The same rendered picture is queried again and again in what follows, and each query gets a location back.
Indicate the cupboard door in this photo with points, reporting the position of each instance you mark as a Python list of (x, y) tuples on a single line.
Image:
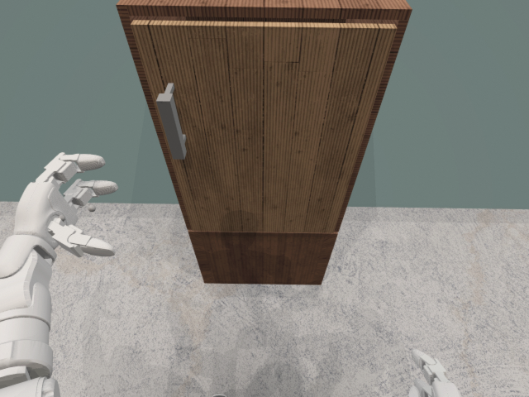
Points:
[(274, 115)]

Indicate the handle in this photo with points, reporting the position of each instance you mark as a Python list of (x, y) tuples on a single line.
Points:
[(170, 120)]

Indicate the left robot hand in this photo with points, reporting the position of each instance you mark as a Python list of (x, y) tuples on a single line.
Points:
[(41, 203)]

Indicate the robot left upper arm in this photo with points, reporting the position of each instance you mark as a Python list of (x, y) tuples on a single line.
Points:
[(38, 387)]

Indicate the left robot forearm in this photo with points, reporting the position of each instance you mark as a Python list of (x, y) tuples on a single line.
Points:
[(25, 309)]

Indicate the right robot hand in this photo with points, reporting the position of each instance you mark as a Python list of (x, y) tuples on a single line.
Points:
[(435, 374)]

